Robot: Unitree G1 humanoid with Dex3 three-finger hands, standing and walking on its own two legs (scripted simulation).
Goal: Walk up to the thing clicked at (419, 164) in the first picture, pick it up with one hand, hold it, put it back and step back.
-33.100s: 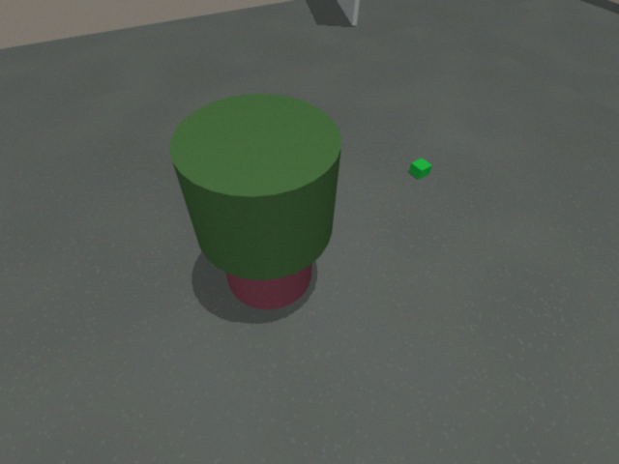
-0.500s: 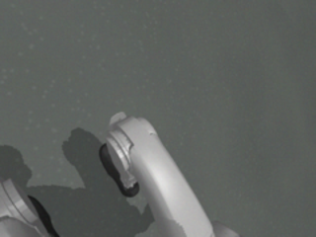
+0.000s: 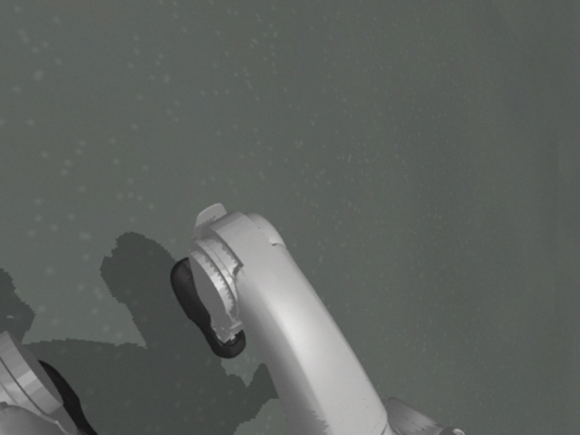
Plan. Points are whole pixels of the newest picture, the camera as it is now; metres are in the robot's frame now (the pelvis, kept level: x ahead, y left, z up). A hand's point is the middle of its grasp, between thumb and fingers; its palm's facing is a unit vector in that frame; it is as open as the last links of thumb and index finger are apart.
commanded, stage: rest palm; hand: left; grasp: from above
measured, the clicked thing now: out of the picture +0.46 +0.33 -0.31
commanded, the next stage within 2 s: close in 0.22 s
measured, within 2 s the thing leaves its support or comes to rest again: neither
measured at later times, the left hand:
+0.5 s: hand out of the picture +0.46 +0.32 -0.27, palm faces -0.16 -0.38 -0.91, open 13.6 cm
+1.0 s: hand out of the picture +0.46 +0.32 -0.27, palm faces -0.17 -0.38 -0.91, open 11.7 cm
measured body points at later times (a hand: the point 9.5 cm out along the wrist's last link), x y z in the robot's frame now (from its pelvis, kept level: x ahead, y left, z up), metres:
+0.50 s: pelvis +0.00 +0.00 +0.00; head +0.31 +0.12 +0.30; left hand +0.47 +0.34 -0.22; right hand -0.01 -0.24 -0.02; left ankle +0.07 +0.13 -0.30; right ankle +0.13 -0.13 -0.30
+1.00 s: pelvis +0.00 +0.00 +0.00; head +0.31 +0.12 +0.30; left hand +0.47 +0.34 -0.22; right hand -0.01 -0.24 -0.03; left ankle +0.07 +0.13 -0.30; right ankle +0.13 -0.13 -0.30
